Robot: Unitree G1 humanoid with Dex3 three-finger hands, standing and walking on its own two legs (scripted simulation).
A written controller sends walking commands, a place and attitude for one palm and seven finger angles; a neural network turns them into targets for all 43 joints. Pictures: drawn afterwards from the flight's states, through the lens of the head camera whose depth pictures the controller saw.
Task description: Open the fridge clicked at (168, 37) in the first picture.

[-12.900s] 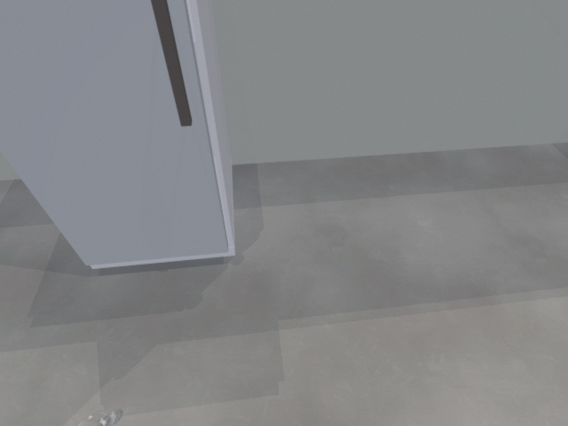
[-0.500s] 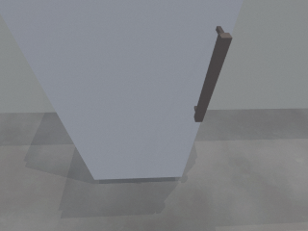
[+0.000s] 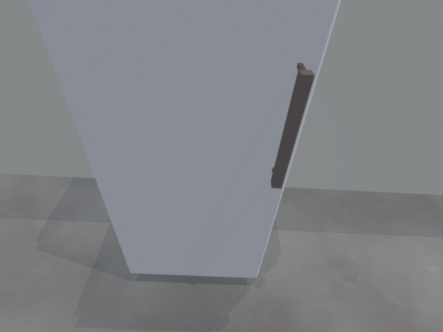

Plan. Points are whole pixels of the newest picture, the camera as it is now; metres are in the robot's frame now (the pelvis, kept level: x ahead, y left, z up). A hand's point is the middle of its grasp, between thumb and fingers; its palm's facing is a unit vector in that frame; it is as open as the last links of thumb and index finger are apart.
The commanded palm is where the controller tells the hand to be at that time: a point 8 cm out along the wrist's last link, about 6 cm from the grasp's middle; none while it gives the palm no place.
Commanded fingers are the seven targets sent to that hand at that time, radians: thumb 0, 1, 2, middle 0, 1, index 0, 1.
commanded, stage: come to a stop and stand still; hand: right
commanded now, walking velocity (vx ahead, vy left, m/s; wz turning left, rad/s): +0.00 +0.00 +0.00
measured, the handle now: (287, 132) +0.53 -0.11 +0.13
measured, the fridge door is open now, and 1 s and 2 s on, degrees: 0 0 0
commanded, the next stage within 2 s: look again from close up in 0.56 s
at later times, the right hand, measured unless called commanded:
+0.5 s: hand out of the picture -0.04 -0.19 -0.16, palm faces +0.02 +0.96 -0.28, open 7.4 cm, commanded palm none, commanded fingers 0.00 -0.90 -0.90 0.20 0.30 0.20 0.30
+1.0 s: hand out of the picture -0.02 -0.22 -0.15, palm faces +0.02 +0.94 -0.33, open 7.4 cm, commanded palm none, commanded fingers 0.00 -0.90 -0.90 0.20 0.30 0.20 0.30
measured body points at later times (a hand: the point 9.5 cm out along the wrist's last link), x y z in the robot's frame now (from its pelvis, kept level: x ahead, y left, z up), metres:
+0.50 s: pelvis -0.04 +0.03 +0.00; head -0.06 +0.04 +0.45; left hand -0.02 +0.31 -0.14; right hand -0.04 -0.24 -0.14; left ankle +0.02 +0.15 -0.73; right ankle +0.05 -0.08 -0.73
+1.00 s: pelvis -0.06 +0.02 +0.01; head -0.06 +0.03 +0.46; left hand +0.00 +0.31 -0.13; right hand -0.02 -0.27 -0.13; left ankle +0.02 +0.15 -0.73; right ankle +0.05 -0.08 -0.73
